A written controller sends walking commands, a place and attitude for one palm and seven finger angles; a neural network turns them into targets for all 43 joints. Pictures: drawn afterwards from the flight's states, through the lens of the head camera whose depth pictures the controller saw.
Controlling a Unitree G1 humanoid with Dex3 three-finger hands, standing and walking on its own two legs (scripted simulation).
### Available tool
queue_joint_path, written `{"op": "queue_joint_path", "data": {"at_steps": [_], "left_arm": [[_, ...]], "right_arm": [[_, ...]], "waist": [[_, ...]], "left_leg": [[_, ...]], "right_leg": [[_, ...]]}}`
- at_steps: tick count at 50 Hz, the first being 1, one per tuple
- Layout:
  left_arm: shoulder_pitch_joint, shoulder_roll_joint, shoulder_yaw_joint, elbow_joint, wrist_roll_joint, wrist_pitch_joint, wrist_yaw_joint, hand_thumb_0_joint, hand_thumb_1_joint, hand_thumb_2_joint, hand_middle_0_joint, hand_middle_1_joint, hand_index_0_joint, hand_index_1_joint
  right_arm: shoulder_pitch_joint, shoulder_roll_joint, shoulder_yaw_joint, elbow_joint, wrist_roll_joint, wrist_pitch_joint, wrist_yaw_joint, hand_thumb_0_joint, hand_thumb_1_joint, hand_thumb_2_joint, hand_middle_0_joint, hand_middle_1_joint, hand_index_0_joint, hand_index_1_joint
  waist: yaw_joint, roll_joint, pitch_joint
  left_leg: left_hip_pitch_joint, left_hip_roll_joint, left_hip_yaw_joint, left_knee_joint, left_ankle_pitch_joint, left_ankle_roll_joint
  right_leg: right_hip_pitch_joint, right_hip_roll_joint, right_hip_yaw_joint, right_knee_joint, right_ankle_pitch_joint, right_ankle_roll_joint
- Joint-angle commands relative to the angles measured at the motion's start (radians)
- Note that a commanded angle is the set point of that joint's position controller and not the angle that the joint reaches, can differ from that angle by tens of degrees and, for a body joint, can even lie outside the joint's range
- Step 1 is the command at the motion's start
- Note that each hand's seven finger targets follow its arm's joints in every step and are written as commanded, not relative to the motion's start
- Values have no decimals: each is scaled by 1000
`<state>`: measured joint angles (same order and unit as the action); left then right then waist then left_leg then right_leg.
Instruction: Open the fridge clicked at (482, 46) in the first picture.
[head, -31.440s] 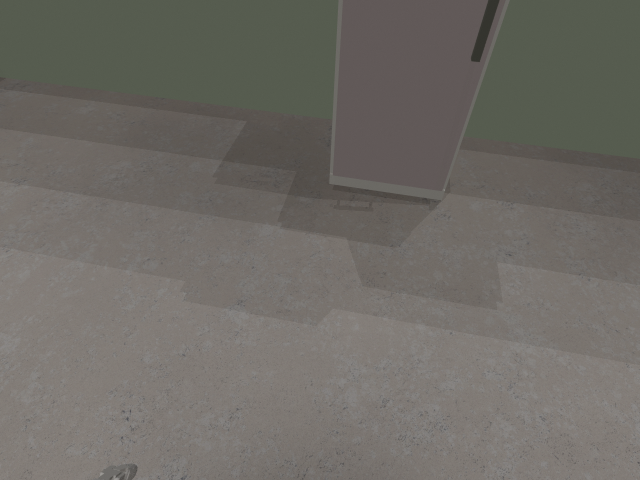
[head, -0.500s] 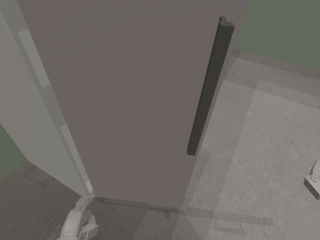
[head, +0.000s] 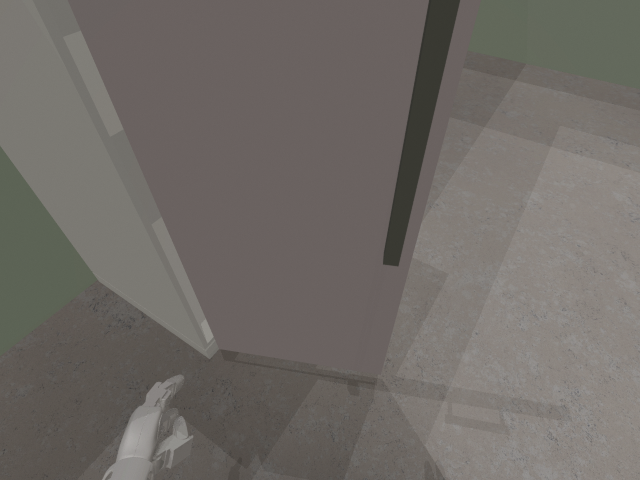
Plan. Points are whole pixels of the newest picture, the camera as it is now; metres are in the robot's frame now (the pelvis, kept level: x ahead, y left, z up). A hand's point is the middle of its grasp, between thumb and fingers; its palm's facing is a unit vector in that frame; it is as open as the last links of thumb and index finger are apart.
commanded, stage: step back with the hand held close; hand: right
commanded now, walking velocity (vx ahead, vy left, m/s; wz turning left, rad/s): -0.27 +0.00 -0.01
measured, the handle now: (411, 151) +0.51 -0.11 +0.16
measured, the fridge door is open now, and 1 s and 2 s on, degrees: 67 67 67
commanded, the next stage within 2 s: stop stepping back and stand still in 0.56 s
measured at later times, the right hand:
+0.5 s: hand out of the picture +0.10 -0.29 +0.19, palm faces +0.51 +0.75 -0.41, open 7.4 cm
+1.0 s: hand out of the picture -0.01 -0.28 +0.17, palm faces +0.40 +0.77 -0.50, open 7.4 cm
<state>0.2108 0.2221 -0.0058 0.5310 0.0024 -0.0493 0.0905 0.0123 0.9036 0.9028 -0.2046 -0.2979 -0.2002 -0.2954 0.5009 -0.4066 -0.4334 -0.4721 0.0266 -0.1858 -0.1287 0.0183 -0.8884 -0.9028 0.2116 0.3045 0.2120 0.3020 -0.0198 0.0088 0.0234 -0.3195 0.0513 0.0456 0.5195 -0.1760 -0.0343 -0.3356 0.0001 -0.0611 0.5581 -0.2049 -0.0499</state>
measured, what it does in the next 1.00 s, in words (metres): walks backwards: left foot, then right foot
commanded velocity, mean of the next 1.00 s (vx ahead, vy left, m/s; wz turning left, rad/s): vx -0.14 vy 0.00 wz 0.02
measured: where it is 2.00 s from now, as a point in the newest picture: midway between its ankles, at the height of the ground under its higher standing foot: outside the picture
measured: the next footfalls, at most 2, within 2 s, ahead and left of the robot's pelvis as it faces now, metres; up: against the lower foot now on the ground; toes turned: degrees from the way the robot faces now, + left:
left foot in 0.54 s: -0.15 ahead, +0.13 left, +0.00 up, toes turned -1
right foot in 0.70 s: -0.03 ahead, -0.08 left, +0.00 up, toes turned +0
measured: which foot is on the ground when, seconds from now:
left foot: down 0.00-0.26, up 0.28-0.52, down 0.54-0.70, up 0.72-0.94, down 0.96-1.00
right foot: down 0.00-0.54, up 0.56-0.68, down 0.70-0.96, up 0.98-1.00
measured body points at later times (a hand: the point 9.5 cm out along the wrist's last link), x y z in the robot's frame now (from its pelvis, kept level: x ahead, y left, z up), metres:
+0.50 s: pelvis -0.09 +0.00 +0.00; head -0.08 -0.03 +0.45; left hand +0.09 +0.21 -0.07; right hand +0.07 -0.33 +0.21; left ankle -0.18 +0.12 -0.71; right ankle +0.06 -0.09 -0.73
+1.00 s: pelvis -0.19 -0.01 +0.01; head -0.20 -0.03 +0.46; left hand -0.04 +0.23 -0.06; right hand -0.03 -0.31 +0.20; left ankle -0.20 +0.09 -0.73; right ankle -0.09 -0.09 -0.71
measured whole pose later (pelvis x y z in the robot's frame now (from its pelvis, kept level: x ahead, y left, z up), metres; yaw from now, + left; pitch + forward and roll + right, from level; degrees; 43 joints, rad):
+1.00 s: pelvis -0.19 -0.01 +0.01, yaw +0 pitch +0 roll +0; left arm 0.28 0.20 0.00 0.60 0.03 -0.11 0.07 0.01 0.90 0.90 -0.21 -0.30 -0.20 -0.30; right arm 0.62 -0.46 -0.44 -0.55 0.02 -0.19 -0.13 0.02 -0.89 -0.90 0.21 0.30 0.21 0.30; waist 0.00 0.05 -0.04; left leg -0.21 -0.02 0.06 0.47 -0.35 0.07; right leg -0.48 0.04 -0.03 0.67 -0.34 -0.01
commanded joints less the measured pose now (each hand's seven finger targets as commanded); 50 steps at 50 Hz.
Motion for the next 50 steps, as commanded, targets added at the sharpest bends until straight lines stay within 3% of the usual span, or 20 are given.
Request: {"op": "queue_joint_path", "data": {"at_steps": [1,10,12,14,18,23,25,27,28,30,32,33,34,35,38,43,46,47,48,50], "left_arm": [[-86,154,63,-153,-2,-76,4,0,900,900,-200,-300,-200,-300],[-38,118,50,-91,10,-108,-5,0,900,900,-200,-300,-200,-300],[-45,140,53,-102,7,-116,3,0,900,900,-200,-300,-200,-300],[-71,156,64,-112,15,-141,11,0,900,900,-200,-300,-200,-300],[-65,135,94,-76,7,-167,-21,0,900,900,-200,-300,-200,-300],[-79,110,71,-43,14,-162,-37,0,900,900,-200,-300,-200,-300],[-60,94,65,-18,19,-145,-41,0,900,900,-200,-300,-200,-300],[-109,72,53,-12,19,-129,-27,0,900,900,-200,-300,-200,-300],[-117,65,40,-7,38,-138,-19,0,900,900,-200,-300,-200,-300],[-104,67,47,-30,8,-151,-11,0,900,900,-200,-300,-200,-300],[-133,72,24,-44,3,-130,11,0,900,900,-200,-300,-200,-300],[-139,93,23,-42,-4,-129,18,0,900,900,-200,-300,-200,-300],[-113,124,40,-52,-4,-140,10,0,900,900,-200,-300,-200,-300],[-75,115,53,-55,8,-153,-13,0,900,900,-200,-300,-200,-300],[-58,122,74,-68,4,-167,-31,0,900,900,-200,-300,-200,-300],[-107,115,49,-112,6,-135,-24,0,900,900,-200,-300,-200,-300],[-93,111,55,-102,19,-110,-17,0,900,900,-200,-300,-200,-300],[-82,104,60,-92,23,-100,-16,0,900,900,-200,-300,-200,-300],[-76,114,70,-80,22,-91,-15,0,900,900,-200,-300,-200,-300],[-62,130,62,-29,31,-95,-14,0,900,900,-200,-300,-200,-300]], "right_arm": [[-85,-149,-102,-202,-26,-81,-21,0,-900,-900,200,300,200,300],[-93,-195,-116,-280,0,-126,-48,0,-900,-900,200,300,200,300],[-100,-189,-121,-289,-4,-133,-49,0,-900,-900,200,300,200,300],[-121,-188,-162,-296,-31,-140,-47,0,-900,-900,200,300,200,300],[-61,-187,-169,-218,-7,-147,-36,0,-900,-900,200,300,200,300],[-28,-142,-73,-237,24,-118,-22,0,-900,-900,200,300,200,300],[-67,-172,-67,-253,25,-130,-16,0,-900,-900,200,300,200,300],[-128,-259,-103,-282,23,-143,-25,0,-900,-900,200,300,200,300],[-162,-300,-151,-291,17,-154,-42,0,-900,-900,200,300,200,300],[-163,-251,-115,-268,1,-130,-17,0,-900,-900,200,300,200,300],[-135,-248,-128,-249,4,-102,-9,0,-900,-900,200,300,200,300],[-137,-246,-122,-256,14,-93,-4,0,-900,-900,200,300,200,300],[-82,-226,-122,-257,18,-93,-4,0,-900,-900,200,300,200,300],[-65,-209,-107,-268,16,-98,-3,0,-900,-900,200,300,200,300],[51,-206,-163,-206,44,-81,-9,0,-900,-900,200,300,200,300],[118,-215,-165,-316,14,-59,-28,0,-900,-900,200,300,200,300],[99,-203,-137,-252,-5,-54,-27,0,-900,-900,200,300,200,300],[78,-220,-136,-231,-8,-50,-26,0,-900,-900,200,300,200,300],[49,-249,-159,-250,-5,-49,-28,0,-900,-900,200,300,200,300],[-126,-269,-166,-286,14,-69,-32,0,-900,-900,200,300,200,300]], "waist": [[3,-88,-53],[30,25,-110],[30,-126,-73],[12,-379,-94],[-1,-159,-156],[3,-253,-143],[6,-128,-172],[-17,183,-122],[-29,128,-132],[-9,246,-184],[9,97,-137],[17,-48,-150],[2,-278,-240],[-7,-362,-301],[-3,-147,-249],[8,-263,-114],[2,-204,-90],[0,-1,-75],[-1,205,-71],[37,140,-39]], "left_leg": [[268,-17,-97,23,-116,24],[-187,107,-175,-173,-291,94],[-130,12,-105,-38,-344,49],[204,-151,-33,503,-187,2],[56,-143,-62,539,-296,19],[130,-131,5,-18,-334,66],[73,-11,-109,-293,-243,115],[-151,303,-392,-382,40,205],[-73,309,-307,-288,412,212],[133,204,-157,-112,720,161],[131,114,-81,13,784,104],[89,36,-10,144,679,44],[-42,-58,-8,324,206,11],[-113,-95,-92,447,-353,29],[-80,-83,-101,398,-356,28],[298,-127,65,134,-253,45],[400,-90,40,-75,-296,86],[267,35,-112,-229,-406,141],[13,280,-481,-407,-594,235],[-76,330,-413,-372,-330,262]], "right_leg": [[-376,-119,170,-233,-479,-57],[46,-15,112,67,-234,16],[-81,-97,240,-132,-425,-16],[-438,-316,514,-488,-690,-119],[-170,-281,360,-375,-388,-107],[-47,-218,275,-399,-320,4],[82,-141,155,-194,-126,81],[72,-8,59,327,-125,101],[-42,13,51,425,-228,102],[-112,4,61,344,-164,72],[10,27,-5,24,60,68],[131,12,6,-163,401,66],[329,-156,173,-181,873,10],[405,-274,297,-169,993,-36],[224,-280,349,-291,225,-91],[-228,-172,238,-504,-540,6],[-300,-79,133,-328,-498,52],[-250,-2,65,-46,-394,60],[-177,46,70,352,-256,59],[-215,-17,99,585,-132,67]]}}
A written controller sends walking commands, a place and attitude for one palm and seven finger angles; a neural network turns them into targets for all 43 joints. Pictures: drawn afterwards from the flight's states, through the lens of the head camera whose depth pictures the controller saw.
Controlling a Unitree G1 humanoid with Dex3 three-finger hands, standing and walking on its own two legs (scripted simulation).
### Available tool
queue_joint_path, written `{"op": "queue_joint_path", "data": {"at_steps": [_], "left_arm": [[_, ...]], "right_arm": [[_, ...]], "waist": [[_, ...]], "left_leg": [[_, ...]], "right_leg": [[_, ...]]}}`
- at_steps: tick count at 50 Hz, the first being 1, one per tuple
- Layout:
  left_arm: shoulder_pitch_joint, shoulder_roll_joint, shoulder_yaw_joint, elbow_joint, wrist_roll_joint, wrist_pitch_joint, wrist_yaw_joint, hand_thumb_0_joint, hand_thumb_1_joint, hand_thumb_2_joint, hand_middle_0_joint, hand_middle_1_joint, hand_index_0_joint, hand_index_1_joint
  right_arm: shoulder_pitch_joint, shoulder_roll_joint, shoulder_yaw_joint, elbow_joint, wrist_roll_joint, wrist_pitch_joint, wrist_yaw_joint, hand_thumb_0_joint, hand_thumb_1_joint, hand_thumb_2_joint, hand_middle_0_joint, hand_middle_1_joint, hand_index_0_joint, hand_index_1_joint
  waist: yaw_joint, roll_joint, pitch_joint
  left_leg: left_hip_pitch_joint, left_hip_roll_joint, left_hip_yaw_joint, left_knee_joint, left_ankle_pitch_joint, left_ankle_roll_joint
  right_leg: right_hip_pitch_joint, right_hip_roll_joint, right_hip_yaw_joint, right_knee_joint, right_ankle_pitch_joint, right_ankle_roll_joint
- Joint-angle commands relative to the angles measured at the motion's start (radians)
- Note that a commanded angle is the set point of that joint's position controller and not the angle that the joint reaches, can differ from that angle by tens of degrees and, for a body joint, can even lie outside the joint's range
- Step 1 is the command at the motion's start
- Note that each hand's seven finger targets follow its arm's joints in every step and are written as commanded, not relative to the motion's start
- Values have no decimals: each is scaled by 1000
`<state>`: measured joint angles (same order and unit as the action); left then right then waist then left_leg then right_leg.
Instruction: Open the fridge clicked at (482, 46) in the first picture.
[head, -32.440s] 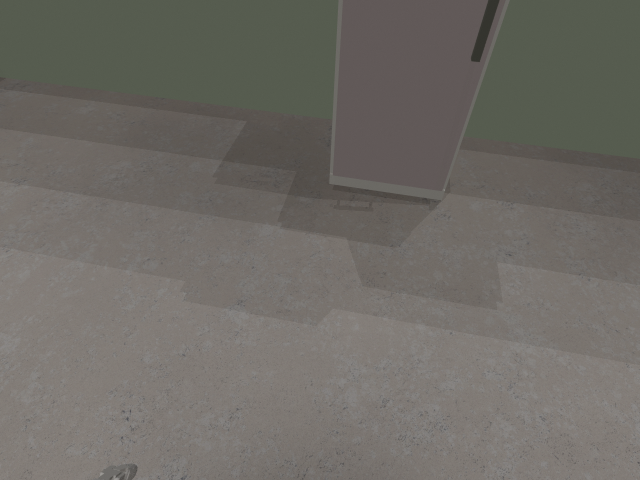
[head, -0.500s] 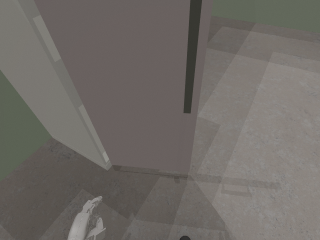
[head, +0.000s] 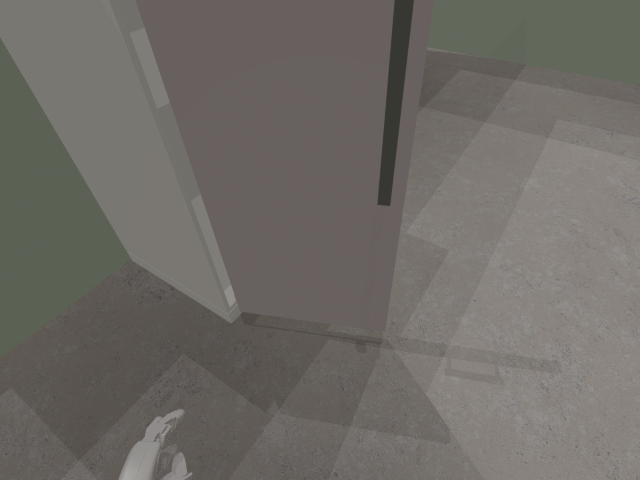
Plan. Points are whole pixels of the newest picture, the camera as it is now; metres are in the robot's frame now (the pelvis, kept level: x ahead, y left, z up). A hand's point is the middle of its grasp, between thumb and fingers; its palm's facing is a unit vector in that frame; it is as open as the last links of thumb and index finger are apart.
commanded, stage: stop stepping back and stand still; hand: right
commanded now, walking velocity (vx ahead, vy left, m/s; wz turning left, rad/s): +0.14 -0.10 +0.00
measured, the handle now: (394, 102) +0.70 -0.10 +0.15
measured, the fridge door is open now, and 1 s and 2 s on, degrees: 67 67 67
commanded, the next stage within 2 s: let the arm hang, fingers relaxed in 0.40 s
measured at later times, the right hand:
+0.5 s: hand out of the picture +0.17 -0.30 +0.18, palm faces +0.48 +0.75 -0.46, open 7.4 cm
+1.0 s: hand out of the picture -0.04 -0.24 -0.18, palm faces +0.13 +0.96 -0.24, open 7.1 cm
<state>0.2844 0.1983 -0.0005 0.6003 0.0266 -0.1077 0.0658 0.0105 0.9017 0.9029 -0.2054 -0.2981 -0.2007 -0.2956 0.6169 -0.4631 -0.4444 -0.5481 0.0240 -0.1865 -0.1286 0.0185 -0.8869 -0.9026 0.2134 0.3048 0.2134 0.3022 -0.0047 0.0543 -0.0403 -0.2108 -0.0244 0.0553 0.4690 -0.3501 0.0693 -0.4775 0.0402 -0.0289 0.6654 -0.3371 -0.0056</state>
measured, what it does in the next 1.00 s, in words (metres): steps on the spot: right foot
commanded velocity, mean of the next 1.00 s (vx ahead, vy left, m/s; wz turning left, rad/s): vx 0.04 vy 0.01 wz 0.00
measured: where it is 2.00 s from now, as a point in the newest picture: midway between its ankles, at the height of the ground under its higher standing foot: outside the picture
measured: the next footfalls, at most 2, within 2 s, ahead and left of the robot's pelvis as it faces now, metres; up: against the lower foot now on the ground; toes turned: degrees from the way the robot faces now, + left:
right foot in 0.20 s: -0.02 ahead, -0.14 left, +0.00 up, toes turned -7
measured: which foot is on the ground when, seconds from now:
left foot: down 0.00-1.00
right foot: up 0.00-0.18, down 0.20-1.00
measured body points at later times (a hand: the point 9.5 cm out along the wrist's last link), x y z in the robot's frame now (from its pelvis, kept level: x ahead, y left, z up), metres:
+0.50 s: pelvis -0.01 -0.03 -0.01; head -0.03 -0.03 +0.44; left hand +0.13 +0.19 -0.10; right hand +0.14 -0.34 +0.20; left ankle +0.00 +0.06 -0.74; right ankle -0.01 -0.14 -0.72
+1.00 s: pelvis -0.03 -0.03 -0.01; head +0.01 -0.04 +0.44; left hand +0.04 +0.22 -0.15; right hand -0.04 -0.29 -0.16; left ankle -0.01 +0.07 -0.74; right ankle -0.06 -0.13 -0.74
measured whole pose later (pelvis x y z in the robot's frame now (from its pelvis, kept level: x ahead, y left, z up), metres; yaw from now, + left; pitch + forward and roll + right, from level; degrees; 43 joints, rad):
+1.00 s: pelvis -0.03 -0.03 -0.01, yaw -8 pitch +0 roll +1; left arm 0.24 0.23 0.02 1.00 0.02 0.03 0.02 0.01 0.91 0.90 -0.20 -0.30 -0.20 -0.29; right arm 0.27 -0.23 -0.02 1.00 -0.02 0.01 -0.01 0.00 -0.96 -0.90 0.21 0.30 0.21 0.30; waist 0.01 -0.01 0.07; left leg -0.27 -0.04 0.04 0.54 -0.27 0.03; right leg -0.25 0.00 0.01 0.56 -0.30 -0.02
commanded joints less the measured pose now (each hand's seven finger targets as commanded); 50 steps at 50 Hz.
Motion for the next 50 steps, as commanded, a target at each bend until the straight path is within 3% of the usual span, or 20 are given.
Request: {"op": "queue_joint_path", "data": {"at_steps": [1,8,10,12,14,17,20,22,24,25,28,30,32,36,38,39,40,41,45,50], "left_arm": [[-121,124,46,-88,-9,-47,13,0,900,900,-200,-300,-200,-300],[-123,142,46,-74,-6,-95,54,0,900,900,-200,-300,-200,-300],[-123,163,44,-97,-5,-105,48,0,900,900,-200,-300,-200,-300],[-127,139,37,-99,-8,-104,33,0,900,900,-200,-300,-200,-300],[-124,123,39,-101,1,-112,20,0,900,900,-200,-300,-200,-300],[-130,133,35,-114,-9,-107,1,0,900,900,-200,-300,-200,-300],[-115,125,43,-123,-10,-88,-8,0,900,900,-200,-300,-200,-300],[-103,116,50,-101,-20,-83,-9,0,900,900,-200,-300,-200,-300],[-109,113,36,-98,-22,-76,-10,0,900,900,-200,-300,-200,-300],[-142,248,85,121,-10,-69,-100,0,900,900,-200,-300,-200,-300],[-19,159,57,93,-23,44,-80,0,900,900,-200,-300,-200,-300],[-40,280,69,66,0,54,-69,0,900,900,-200,-300,-200,-300],[-54,278,62,74,30,64,-53,0,900,900,-200,-300,-200,-300],[-116,254,46,136,28,73,-43,0,900,900,-200,-300,-200,-300],[-161,202,33,162,6,86,-47,0,900,900,-200,-300,-200,-300],[-129,126,26,172,-11,97,-48,0,900,900,-200,-300,-200,-300],[-109,105,22,190,-12,109,-49,0,900,900,-200,-300,-200,-300],[-85,111,27,223,-9,118,-53,0,900,900,-200,-300,-200,-300],[-50,141,53,300,-9,124,-41,0,900,900,-200,-300,-200,-300],[-64,177,45,371,-6,96,-26,0,900,900,-200,-300,-200,-300]], "right_arm": [[-236,-152,-107,-106,12,-61,-30,0,-900,-900,200,300,200,300],[-349,-91,11,-51,-23,-52,-46,0,-900,-900,200,300,200,300],[-350,-112,-23,-134,-19,-76,-46,0,-900,-900,200,300,200,300],[-321,-160,-84,-161,-18,-91,-46,0,-900,-900,200,300,200,300],[-258,-161,-114,-182,-19,-90,-41,0,-900,-900,200,300,200,300],[-155,-136,-114,-163,-13,-80,-40,0,-900,-900,200,300,200,300],[-106,-139,-122,-72,1,-71,-33,0,-900,-900,200,300,200,300],[-143,-122,-106,-36,10,-69,-34,0,-900,-900,200,300,200,300],[-138,-111,-98,-18,8,-70,-36,0,-900,-900,200,300,200,300],[-256,32,260,649,-89,103,82,0,-900,-900,200,300,200,300],[-292,103,313,690,-57,197,119,0,-900,-900,200,300,200,300],[-272,125,350,764,-46,206,121,0,-900,-900,200,300,200,300],[-340,109,355,860,-45,207,118,0,-900,-900,200,300,200,300],[-361,88,369,1105,-41,198,118,0,-900,-900,200,300,200,300],[-257,67,378,1231,-46,179,119,0,-900,-900,200,300,200,300],[-262,33,380,1275,-52,169,115,0,-900,-900,200,300,200,300],[-302,24,390,1302,-48,166,114,0,-900,-900,200,300,200,300],[-351,29,399,1325,-50,163,116,0,-900,-900,200,300,200,300],[-419,58,375,1406,-50,154,106,0,-900,-900,200,300,200,300],[-391,105,398,1506,-35,163,105,0,-900,-900,200,300,200,300]], "waist": [[23,95,-32],[18,-25,75],[14,-268,68],[13,-278,56],[12,-265,65],[-4,-250,7],[7,13,-2],[-5,113,6],[0,58,16],[55,-18,49],[66,28,1],[33,-152,-19],[45,-23,-17],[-2,-146,-43],[-44,-98,-110],[-11,51,-102],[8,37,-51],[28,-53,-31],[44,-24,-12],[8,-72,-43]], "left_leg": [[-105,343,-376,-295,-238,123],[-245,220,-174,-133,-305,32],[-269,69,-71,151,-143,-39],[-225,18,-9,340,-127,-75],[-147,31,-28,343,-116,-72],[74,25,8,47,22,-66],[74,202,-320,-133,-34,47],[-7,330,-468,-238,-128,121],[22,328,-403,-180,109,130],[-22,386,-120,37,617,105],[-177,208,7,172,367,3],[-297,50,20,471,-104,-83],[-274,59,-114,596,-250,-79],[-147,68,-115,370,-118,-80],[67,88,-177,28,235,-61],[87,242,-398,-73,346,-20],[9,336,-493,-150,355,55],[-55,330,-447,-170,269,107],[23,255,-337,-124,441,113],[30,106,-157,-72,373,-23]], "right_leg": [[-78,-60,55,449,16,21],[274,-64,-43,-166,-71,-34],[283,-225,233,-342,-150,-106],[190,-352,391,-452,-140,-156],[101,-340,365,-464,-182,-157],[49,-254,144,-304,-72,-86],[-38,-89,-10,6,-95,-13],[-22,-63,4,235,-111,4],[-27,-91,39,204,-107,-1],[-110,-164,19,237,-96,-3],[191,-122,15,-44,270,3],[207,-381,392,-207,653,-174],[168,-423,454,-292,534,-255],[212,-326,263,-216,731,-200],[157,-171,109,-79,417,-71],[68,-63,24,14,107,-9],[76,-23,16,70,-120,9],[136,-32,37,117,-151,3],[157,-55,62,49,-67,-13],[341,-178,141,-240,361,-54]]}}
